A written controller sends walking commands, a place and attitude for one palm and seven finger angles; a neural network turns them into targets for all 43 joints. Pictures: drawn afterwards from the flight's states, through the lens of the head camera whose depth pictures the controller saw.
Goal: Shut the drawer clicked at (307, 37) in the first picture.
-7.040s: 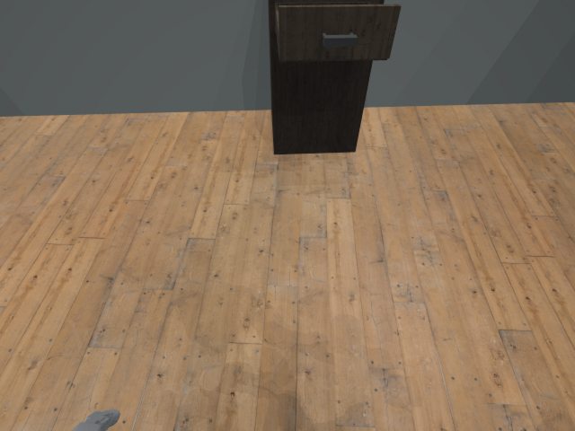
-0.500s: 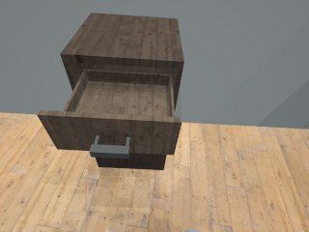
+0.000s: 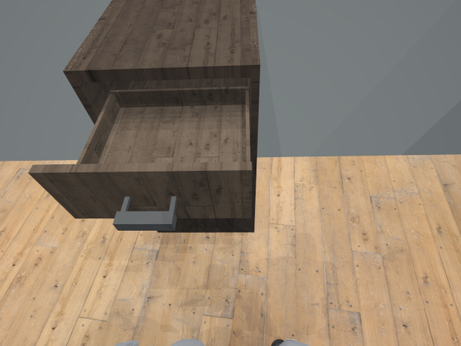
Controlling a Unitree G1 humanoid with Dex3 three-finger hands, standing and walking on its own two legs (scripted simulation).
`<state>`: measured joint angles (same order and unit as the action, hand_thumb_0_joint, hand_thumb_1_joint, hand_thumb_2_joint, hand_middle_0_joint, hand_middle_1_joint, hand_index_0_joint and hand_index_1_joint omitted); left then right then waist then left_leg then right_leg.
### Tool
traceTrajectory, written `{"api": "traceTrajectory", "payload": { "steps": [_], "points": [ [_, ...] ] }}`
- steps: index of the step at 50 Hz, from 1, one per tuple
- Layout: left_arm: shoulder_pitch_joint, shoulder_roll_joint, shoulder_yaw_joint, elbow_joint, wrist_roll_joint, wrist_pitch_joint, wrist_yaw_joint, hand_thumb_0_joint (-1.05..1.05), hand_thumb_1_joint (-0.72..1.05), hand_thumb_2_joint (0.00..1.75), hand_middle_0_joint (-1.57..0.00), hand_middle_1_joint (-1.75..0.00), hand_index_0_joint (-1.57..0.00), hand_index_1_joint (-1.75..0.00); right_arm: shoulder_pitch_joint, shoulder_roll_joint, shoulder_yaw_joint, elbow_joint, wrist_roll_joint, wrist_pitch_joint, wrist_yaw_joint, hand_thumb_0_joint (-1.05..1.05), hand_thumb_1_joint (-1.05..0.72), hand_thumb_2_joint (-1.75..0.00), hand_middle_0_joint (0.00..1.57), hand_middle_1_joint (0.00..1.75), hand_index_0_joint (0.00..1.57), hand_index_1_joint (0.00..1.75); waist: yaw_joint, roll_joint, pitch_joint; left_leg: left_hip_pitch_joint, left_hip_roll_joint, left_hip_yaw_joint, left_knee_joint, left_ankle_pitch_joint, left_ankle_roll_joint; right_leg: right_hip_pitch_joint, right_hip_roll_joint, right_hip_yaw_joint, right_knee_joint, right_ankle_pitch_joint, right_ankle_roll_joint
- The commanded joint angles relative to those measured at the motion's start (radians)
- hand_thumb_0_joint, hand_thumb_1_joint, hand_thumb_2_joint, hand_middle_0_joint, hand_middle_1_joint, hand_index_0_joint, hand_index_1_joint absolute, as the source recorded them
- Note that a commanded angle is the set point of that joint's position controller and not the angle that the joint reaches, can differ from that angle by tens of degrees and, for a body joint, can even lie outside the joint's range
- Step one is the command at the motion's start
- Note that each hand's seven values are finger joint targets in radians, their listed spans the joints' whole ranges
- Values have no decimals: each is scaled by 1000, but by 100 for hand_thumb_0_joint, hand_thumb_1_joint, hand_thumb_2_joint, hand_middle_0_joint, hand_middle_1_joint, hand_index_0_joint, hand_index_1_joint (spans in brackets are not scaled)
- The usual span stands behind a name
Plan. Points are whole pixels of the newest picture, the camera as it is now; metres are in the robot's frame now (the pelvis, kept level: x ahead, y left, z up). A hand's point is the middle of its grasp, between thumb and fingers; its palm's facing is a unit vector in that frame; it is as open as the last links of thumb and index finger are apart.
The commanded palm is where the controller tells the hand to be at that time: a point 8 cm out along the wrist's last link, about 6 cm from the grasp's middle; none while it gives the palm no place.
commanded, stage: come to a stop and stand still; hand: left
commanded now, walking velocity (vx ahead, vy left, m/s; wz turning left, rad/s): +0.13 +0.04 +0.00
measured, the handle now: (148, 210) +0.36 +0.19 -0.02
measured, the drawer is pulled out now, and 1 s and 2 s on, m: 0.28 0.28 0.28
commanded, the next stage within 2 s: look again from close up in 0.42 s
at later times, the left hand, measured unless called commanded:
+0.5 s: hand out of the picture -0.05 +0.20 -0.17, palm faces -0.01 -0.98 -0.19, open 7.3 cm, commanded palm none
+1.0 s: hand out of the picture -0.02 +0.16 -0.16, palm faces +0.00 -0.97 -0.23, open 7.2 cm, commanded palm none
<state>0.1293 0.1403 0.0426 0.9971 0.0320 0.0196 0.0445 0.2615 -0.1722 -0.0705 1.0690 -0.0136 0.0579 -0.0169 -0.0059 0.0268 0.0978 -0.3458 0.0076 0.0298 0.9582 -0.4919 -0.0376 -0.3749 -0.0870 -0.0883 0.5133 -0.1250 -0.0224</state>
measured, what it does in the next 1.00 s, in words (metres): steps on the spot: left foot, then right foot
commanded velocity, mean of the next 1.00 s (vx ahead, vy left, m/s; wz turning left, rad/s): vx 0.05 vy -0.05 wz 0.00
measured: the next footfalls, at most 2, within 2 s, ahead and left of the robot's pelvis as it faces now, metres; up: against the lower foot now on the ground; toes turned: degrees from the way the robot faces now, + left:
left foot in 0.14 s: -0.01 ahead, +0.10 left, +0.00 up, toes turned +4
right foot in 0.56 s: -0.02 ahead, -0.10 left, +0.00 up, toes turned -4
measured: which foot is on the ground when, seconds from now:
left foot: up 0.00-0.12, down 0.14-1.00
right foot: down 0.00-0.14, up 0.16-0.54, down 0.56-1.00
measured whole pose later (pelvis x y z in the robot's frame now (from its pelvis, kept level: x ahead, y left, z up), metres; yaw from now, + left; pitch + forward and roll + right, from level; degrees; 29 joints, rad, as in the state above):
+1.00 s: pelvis -0.03 -0.02 +0.00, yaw +0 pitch -1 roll +1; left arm 0.29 0.14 -0.02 1.10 0.01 -0.03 0.04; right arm 0.27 -0.17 0.01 1.10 -0.02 -0.02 -0.03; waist -0.01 0.04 0.02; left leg -0.17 0.01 0.08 0.46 -0.27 0.00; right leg -0.16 0.02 -0.07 0.49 -0.32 -0.06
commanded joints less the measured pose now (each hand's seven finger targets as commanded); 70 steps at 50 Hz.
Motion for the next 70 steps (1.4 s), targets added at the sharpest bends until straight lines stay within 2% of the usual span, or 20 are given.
{"api": "traceTrajectory", "payload": {
  "steps": [1, 5, 7, 8, 11, 17, 23, 25, 26, 27, 28, 30, 31, 33, 39, 45, 56, 61, 65, 70],
  "points": [
    [62, 212, 58, -46, 8, -2, 9, 0, 90, 90, -20, -30, -20, -30, 111, -26, 1, -38, 2, -17, 7, 0, -90, -90, 20, 30, 20, 30, 32, -240, -155, 53, 15, 7, -172, -1, 8, 111, -218, 270, -275, -184, -131],
    [30, 181, 44, -36, -4, 16, 1, 0, 90, 90, -20, -30, -20, -30, 260, -18, 14, 17, -1, -36, 5, 0, -90, -90, 20, 30, 20, 30, -38, -172, -119, 321, -15, 50, -579, 132, 28, -85, -97, 186, -213, -437, -11],
    [41, 74, 20, -48, -26, 23, -9, 0, 90, 90, -20, -30, -20, -30, 178, -113, 2, -21, -22, -52, -6, 0, -90, -90, 20, 30, 20, 30, -27, 253, 12, 62, 268, -342, -881, -218, 117, -143, 64, 38, 153, -312, 58],
    [56, 82, 24, -52, -18, 24, -13, 0, 90, 90, -20, -30, -20, -30, 70, -138, 2, -67, -20, -53, -14, 0, -90, -90, 20, 30, 20, 30, 7, 243, 81, -115, 343, -387, -946, -255, 166, -81, 54, 80, 272, -278, 47],
    [141, 99, 36, 11, 1, 26, -34, 0, 90, 90, -20, -30, -20, -30, -31, -115, 16, -78, -13, -70, -19, 0, -90, -90, 20, 30, 20, 30, 54, 133, 82, -86, 252, -243, -893, -108, 152, -95, 68, 119, 506, -178, 53],
    [117, 88, 18, 15, -5, -9, -38, 0, 90, 90, -20, -30, -20, -30, 165, -93, 13, -10, -11, -95, -32, 0, -90, -90, 20, 30, 20, 30, -33, 90, 8, 314, 264, -214, -776, 327, 189, -240, 37, 88, 409, -210, 65],
    [126, 55, -2, 37, -21, -10, -33, 0, 90, 90, -20, -30, -20, -30, 168, -107, 14, 28, -14, -85, -41, 0, -90, -90, 20, 30, 20, 30, -38, 125, -84, 326, 281, -194, -655, 714, 211, -18, 51, 57, 148, -323, 46],
    [197, 40, -1, 71, -23, -15, -30, 0, 90, 90, -20, -30, -20, -30, 135, -105, 12, 35, -9, -80, -39, 0, -90, -90, 20, 30, 20, 30, -1, 117, -105, 254, 246, -164, -615, 641, 180, 117, 63, 37, 7, -196, 39],
    [315, 99, -10, 150, -10, -36, 13, 0, 90, 90, -20, -30, -20, -30, -17, -147, 14, -27, 13, -93, -21, 0, -90, -90, 20, 30, 20, 30, 77, 51, -49, 50, 208, -52, -381, 522, 98, 187, -29, 156, -78, -16, -3],
    [323, 140, -12, 100, -8, -53, 6, 0, 90, 90, -20, -30, -20, -30, -15, -20, 37, -77, -1, -79, 0, 0, -90, -90, 20, 30, 20, 30, 59, -215, 3, -71, 49, 23, -283, 74, 54, 122, -94, 291, -257, -192, -22],
    [277, 160, -13, 76, -9, -71, 0, 0, 90, 90, -20, -30, -20, -30, 22, 2, 46, -84, -16, -63, 10, 0, -90, -90, 20, 30, 20, 30, 17, -195, -1, -74, 37, 11, -221, 26, 40, 136, -191, 349, -287, -86, -74],
    [210, 138, -19, 48, -1, -79, 5, 0, 90, 90, -20, -30, -20, -30, 96, 15, 45, -50, -9, -71, 19, 0, -90, -90, 20, 30, 20, 30, -24, -143, -120, -20, 20, 18, -145, 68, 32, 192, -127, 248, -221, 117, -126],
    [193, 133, -8, 47, -8, -84, 11, 0, 90, 90, -20, -30, -20, -30, 122, 11, 52, -42, -5, -74, 13, 0, -90, -90, 20, 30, 20, 30, -29, -257, -179, -13, 35, 11, -167, 59, 37, 255, -125, 238, -163, 262, -138],
    [163, 116, -12, 37, -13, -77, 16, 0, 90, 90, -20, -30, -20, -30, 122, 12, 55, -34, -2, -77, 6, 0, -90, -90, 20, 30, 20, 30, -27, -208, -178, 52, 35, 35, -298, 125, 32, 269, -101, 169, -107, 357, -136],
    [196, 74, -33, 53, -19, -43, 5, 0, 90, 90, -20, -30, -20, -30, 89, -46, 67, -5, -7, -87, -11, 0, -90, -90, 20, 30, 20, 30, 12, 145, 33, 52, 144, -115, -584, 408, 102, 149, 31, 100, -64, -136, -25],
    [208, 95, -40, 69, -22, -58, -4, 0, 90, 90, -20, -30, -20, -30, 93, -38, 74, 10, -2, -81, -13, 0, -90, -90, 20, 30, 20, 30, -8, -68, 22, 144, 89, -48, -566, 349, 66, 130, -18, 160, -152, -9, -36],
    [242, 110, -36, 92, -23, -67, -3, 0, 90, 90, -20, -30, -20, -30, 69, -54, 78, 45, 0, -84, -17, 0, -90, -90, 20, 30, 20, 30, 3, -51, -77, 197, 84, -19, -563, 360, 55, 237, -39, 161, -148, 158, -31],
    [285, 134, -17, 101, -15, -57, -10, 0, 90, 90, -20, -30, -20, -30, 49, -32, 74, 38, -8, -76, -6, 0, -90, -90, 20, 30, 20, 30, 25, -123, 32, 39, 26, 47, -435, 129, 49, 223, -100, 286, -257, -206, -93],
    [351, 138, 1, 105, -7, -66, -9, 0, 90, 90, -20, -30, -20, -30, 1, -26, 66, 1, -8, -85, -3, 0, -90, -90, 20, 30, 20, 30, 50, -125, 53, -119, 35, 47, -264, 25, 53, 312, -189, 381, -264, 2, -189],
    [321, 144, 8, 93, -8, -70, -12, 0, 90, 90, -20, -30, -20, -30, 44, -2, 62, -7, -2, -102, 4, 0, -90, -90, 20, 30, 20, 30, 12, -97, -8, 24, 16, 79, -404, 123, 63, 287, -149, 230, -143, 211, -177]
  ]
}}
